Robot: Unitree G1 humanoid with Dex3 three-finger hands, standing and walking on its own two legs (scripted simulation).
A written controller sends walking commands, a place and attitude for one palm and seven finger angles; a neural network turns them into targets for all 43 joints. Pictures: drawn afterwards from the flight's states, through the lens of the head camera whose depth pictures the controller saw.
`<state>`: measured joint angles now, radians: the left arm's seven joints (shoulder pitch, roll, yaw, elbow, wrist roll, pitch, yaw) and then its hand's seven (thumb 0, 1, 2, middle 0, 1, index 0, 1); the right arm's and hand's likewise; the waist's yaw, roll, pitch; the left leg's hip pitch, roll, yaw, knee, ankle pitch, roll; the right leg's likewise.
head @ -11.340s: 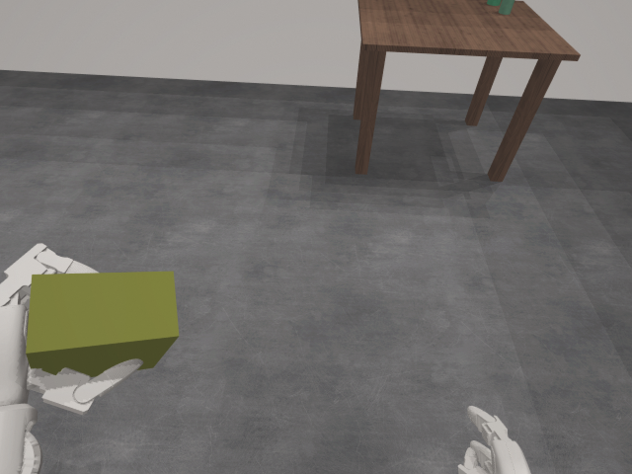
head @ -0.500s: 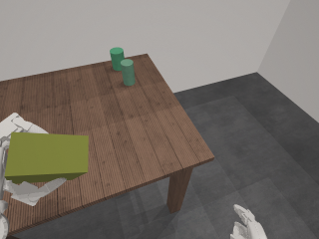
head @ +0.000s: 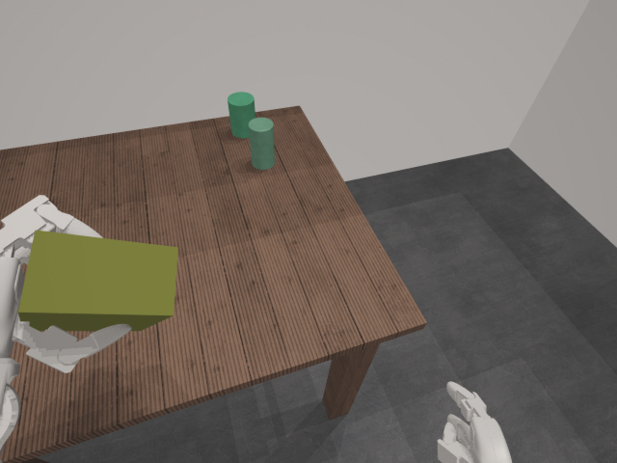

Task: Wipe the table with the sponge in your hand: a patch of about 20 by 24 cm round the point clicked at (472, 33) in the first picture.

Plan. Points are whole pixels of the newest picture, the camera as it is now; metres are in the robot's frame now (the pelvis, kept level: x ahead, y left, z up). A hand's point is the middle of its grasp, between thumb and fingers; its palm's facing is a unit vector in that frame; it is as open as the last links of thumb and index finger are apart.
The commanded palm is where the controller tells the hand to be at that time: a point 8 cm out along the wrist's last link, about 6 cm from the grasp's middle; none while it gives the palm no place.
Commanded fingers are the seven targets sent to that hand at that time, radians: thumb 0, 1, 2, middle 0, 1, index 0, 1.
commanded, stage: come to a stop and stand still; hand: left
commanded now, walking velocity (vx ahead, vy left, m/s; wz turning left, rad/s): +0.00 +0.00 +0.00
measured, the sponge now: (117, 291) +0.24 +0.22 +0.15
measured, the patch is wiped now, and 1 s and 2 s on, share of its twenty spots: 0.00 0.00 0.00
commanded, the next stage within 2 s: look again from close up in 1.08 s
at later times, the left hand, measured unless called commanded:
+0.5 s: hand (12, 325) +0.20 +0.30 +0.14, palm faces +0.39 -0.83 -0.39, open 10.5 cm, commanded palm +0.13 +0.32 +0.18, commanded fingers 0.00 0.10 1.30 -1.20 -1.60 -1.20 -1.60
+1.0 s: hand out of the picture +0.17 +0.31 +0.15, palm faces +0.35 -0.85 -0.40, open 10.5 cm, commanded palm +0.10 +0.34 +0.18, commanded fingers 0.00 0.10 1.30 -1.20 -1.60 -1.20 -1.60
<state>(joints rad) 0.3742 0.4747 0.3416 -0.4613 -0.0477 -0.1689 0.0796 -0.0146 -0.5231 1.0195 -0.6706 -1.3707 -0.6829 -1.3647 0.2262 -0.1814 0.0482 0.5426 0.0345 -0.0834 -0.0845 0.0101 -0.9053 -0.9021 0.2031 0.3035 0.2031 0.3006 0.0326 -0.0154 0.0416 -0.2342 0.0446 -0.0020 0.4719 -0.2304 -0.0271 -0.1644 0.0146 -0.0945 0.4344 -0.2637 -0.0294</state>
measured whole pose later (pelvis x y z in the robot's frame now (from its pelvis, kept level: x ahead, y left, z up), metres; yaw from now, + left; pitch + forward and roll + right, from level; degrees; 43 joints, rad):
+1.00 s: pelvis -0.05 +0.05 +0.00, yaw +2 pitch +1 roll -1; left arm 0.42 0.45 0.37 -0.50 -0.07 -0.28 0.09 -0.02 -0.52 1.02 -0.67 -1.37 -0.69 -1.36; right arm 0.17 -0.18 0.03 0.59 0.01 -0.19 0.01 0.01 -0.90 -0.90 0.21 0.30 0.21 0.30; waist 0.04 -0.07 0.11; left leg -0.35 -0.04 -0.01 0.48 -0.15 0.04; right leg -0.26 -0.07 -0.11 0.45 -0.19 0.03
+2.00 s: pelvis -0.02 +0.01 +0.00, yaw -1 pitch +0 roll -1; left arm 0.45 0.40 0.34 -0.52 -0.08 -0.14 0.08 -0.02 -0.52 1.02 -0.67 -1.36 -0.69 -1.36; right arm 0.19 -0.17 0.04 0.55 0.02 -0.11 -0.03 0.01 -0.90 -0.90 0.20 0.30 0.20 0.30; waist 0.01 -0.04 0.04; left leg -0.27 0.05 0.01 0.49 -0.22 -0.02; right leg -0.20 0.02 -0.07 0.43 -0.23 -0.02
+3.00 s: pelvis -0.02 +0.03 +0.00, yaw -1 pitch -1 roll -1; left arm 0.49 0.39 0.31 -0.50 -0.07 -0.11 0.09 -0.02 -0.52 1.02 -0.67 -1.36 -0.69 -1.36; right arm 0.19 -0.21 0.03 0.57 0.03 -0.09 -0.05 0.01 -0.91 -0.90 0.20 0.30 0.20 0.30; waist 0.01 0.00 0.06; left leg -0.24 0.03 0.01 0.44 -0.18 0.01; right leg -0.15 0.00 -0.08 0.36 -0.19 0.00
